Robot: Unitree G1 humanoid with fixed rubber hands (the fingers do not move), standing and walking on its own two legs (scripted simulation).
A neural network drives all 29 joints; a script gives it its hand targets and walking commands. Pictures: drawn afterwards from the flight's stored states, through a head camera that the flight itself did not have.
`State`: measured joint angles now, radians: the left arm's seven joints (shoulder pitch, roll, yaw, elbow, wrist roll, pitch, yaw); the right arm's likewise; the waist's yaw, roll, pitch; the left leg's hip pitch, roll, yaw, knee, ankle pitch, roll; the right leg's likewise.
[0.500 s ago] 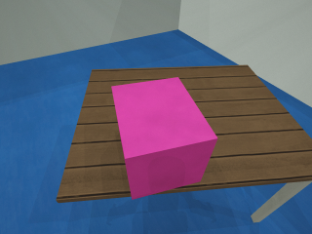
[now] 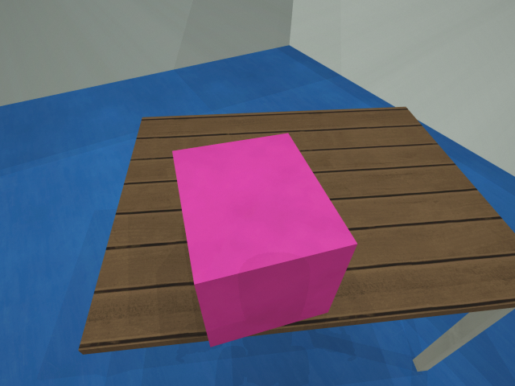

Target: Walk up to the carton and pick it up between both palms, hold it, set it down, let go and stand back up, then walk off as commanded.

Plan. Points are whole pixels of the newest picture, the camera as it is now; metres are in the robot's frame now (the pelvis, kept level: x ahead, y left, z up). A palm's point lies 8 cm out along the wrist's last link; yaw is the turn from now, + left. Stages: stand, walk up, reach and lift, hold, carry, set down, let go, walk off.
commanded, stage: walk up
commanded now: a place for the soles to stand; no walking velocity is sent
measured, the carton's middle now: (251, 233) +0.43 +0.02 -0.02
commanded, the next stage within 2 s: reach and lift in 0.92 s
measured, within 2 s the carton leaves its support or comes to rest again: neither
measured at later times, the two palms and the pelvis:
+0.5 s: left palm out of the picture +0.06 +0.31 -0.12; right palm out of the picture +0.04 -0.31 -0.10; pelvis -0.01 +0.01 +0.00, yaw -1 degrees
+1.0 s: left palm out of the picture +0.08 +0.31 -0.12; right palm out of the picture +0.05 -0.32 -0.11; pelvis -0.03 +0.01 -0.01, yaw +2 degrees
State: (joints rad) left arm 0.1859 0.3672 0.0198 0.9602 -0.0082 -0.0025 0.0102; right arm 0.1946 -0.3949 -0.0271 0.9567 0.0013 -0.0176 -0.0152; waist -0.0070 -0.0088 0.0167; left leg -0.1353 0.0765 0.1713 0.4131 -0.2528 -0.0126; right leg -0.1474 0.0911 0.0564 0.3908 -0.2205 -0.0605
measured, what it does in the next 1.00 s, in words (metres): stands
